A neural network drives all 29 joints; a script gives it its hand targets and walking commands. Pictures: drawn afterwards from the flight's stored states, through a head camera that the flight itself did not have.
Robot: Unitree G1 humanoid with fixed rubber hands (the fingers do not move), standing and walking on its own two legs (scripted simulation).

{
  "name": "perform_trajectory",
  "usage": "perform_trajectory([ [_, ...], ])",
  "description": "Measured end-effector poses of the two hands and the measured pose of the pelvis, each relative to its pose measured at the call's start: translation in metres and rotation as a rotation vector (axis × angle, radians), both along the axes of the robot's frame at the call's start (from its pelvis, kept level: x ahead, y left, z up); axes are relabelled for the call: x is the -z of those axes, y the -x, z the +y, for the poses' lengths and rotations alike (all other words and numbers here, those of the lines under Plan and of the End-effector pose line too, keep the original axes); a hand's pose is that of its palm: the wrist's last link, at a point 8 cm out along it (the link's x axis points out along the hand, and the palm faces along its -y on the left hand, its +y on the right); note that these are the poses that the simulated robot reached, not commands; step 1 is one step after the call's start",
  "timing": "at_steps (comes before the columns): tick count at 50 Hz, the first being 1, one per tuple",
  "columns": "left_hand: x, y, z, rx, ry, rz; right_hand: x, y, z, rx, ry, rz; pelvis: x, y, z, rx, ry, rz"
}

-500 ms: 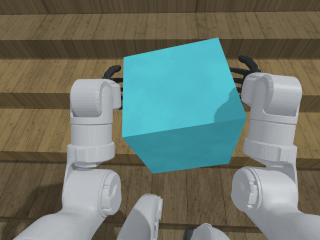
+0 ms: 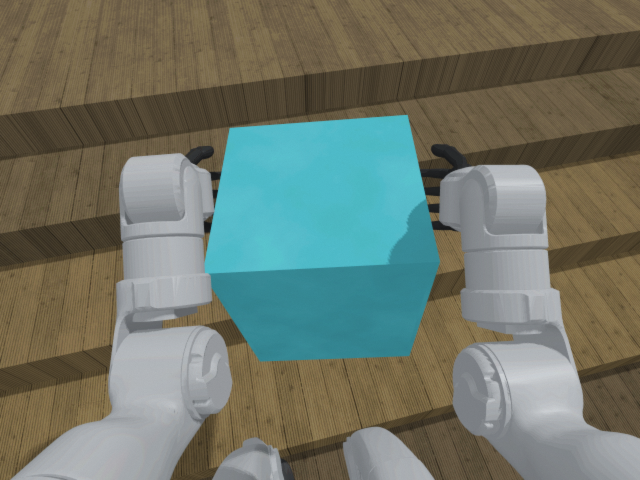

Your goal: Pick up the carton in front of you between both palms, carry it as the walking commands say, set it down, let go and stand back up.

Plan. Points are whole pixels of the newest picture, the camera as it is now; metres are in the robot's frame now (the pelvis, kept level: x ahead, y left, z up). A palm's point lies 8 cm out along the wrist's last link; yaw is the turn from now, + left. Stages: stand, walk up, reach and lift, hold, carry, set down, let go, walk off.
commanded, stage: carry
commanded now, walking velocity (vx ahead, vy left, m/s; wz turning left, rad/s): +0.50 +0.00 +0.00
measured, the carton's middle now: (326, 250) +0.38 -0.03 +0.05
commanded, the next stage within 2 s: none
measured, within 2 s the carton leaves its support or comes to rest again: neither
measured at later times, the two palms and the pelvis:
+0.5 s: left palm (188, 24) +0.58 +0.10 +0.24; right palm (425, 24) +0.58 -0.18 +0.22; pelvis +0.19 -0.04 +0.06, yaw -1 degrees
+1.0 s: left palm out of the picture +0.73 +0.06 +0.29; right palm out of the picture +0.68 -0.22 +0.29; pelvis +0.32 -0.04 +0.17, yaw -3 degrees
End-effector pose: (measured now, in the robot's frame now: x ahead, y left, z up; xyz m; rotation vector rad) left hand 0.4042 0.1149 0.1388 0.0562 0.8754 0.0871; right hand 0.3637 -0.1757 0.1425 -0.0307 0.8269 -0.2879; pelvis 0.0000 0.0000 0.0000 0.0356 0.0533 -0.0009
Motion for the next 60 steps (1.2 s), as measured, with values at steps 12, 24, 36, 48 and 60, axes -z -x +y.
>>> perform_trajectory([
  [12, -0.102, -0.104, 0.009, -0.058, 0.022, -0.195, -0.101, -0.118, 0.011, -0.04, -0.023, -0.154, -0.05, -0.099, -0.008, 0.015, 0.043, 0.05],
  [24, -0.105, -0.172, -0.013, -0.132, -0.093, -0.126, -0.084, -0.211, -0.009, -0.121, -0.066, -0.036, -0.058, -0.185, -0.041, 0.014, 0.008, 0.059],
  [36, -0.086, -0.272, -0.026, -0.098, -0.022, -0.097, -0.066, -0.279, -0.017, -0.007, -0.022, 0.02, -0.081, -0.267, -0.027, 0.025, -0.026, 0.003],
  [48, -0.14, -0.319, -0.055, 0.006, -0.008, -0.075, -0.134, -0.305, -0.044, 0.105, -0.013, 0.055, -0.168, -0.316, -0.03, 0.058, 0.033, 0.001],
  [60, -0.193, -0.31, -0.042, -0.114, -0.07, -0.135, -0.183, -0.345, -0.036, -0.095, 0.018, 0.001, -0.175, -0.36, -0.065, 0.02, 0.042, -0.03],
])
